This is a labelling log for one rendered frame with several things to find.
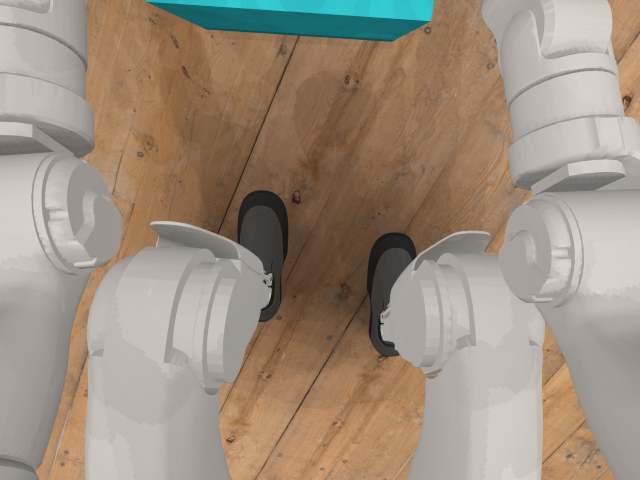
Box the robot right forearm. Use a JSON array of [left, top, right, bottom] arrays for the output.
[[482, 0, 640, 197]]

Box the robot left forearm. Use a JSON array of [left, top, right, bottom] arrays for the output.
[[0, 0, 95, 159]]

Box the robot right upper arm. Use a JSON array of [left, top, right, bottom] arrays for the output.
[[498, 189, 640, 480]]

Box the robot left thigh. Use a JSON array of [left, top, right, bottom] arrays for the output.
[[85, 246, 252, 480]]

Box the carton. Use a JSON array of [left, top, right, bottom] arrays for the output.
[[146, 0, 434, 42]]

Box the robot right foot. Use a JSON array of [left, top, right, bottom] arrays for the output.
[[367, 232, 417, 357]]

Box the robot left upper arm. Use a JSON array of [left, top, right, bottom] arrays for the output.
[[0, 152, 122, 480]]

